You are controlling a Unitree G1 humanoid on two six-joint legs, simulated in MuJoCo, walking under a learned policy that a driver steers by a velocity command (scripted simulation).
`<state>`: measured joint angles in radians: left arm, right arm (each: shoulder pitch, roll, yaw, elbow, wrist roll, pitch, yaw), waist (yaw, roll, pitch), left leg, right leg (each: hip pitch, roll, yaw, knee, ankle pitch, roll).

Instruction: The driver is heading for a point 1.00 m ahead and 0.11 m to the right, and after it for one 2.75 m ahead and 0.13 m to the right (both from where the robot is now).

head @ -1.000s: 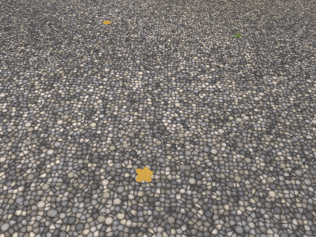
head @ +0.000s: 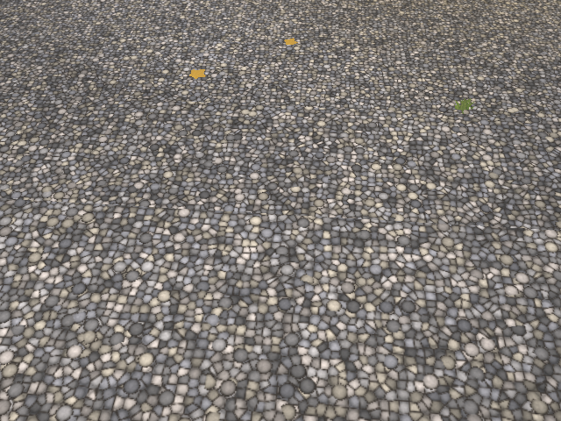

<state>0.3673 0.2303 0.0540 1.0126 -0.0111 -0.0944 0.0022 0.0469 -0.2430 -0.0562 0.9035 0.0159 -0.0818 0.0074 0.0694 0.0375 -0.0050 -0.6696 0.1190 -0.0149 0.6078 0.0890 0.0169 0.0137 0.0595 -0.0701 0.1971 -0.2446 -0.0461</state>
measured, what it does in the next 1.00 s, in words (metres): walks ahead: left foot, then right foot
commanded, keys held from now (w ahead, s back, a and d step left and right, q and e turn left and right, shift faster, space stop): w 1.00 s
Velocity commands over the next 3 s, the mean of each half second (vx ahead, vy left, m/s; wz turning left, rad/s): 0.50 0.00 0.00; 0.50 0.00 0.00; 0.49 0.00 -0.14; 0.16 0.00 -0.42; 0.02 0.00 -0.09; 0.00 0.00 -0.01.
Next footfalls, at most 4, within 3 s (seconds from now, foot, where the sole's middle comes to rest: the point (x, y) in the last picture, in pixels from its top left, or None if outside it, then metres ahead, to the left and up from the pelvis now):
0.12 left None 0.26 0.14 -0.78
0.68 right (354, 392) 0.58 -0.10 -0.78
1.24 left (264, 277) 0.89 0.15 -0.78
1.72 right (347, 245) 1.02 -0.09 -0.78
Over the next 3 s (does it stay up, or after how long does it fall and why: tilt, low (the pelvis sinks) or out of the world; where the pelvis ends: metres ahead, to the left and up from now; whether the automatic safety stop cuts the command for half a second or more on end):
stays up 0.98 0.07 0.00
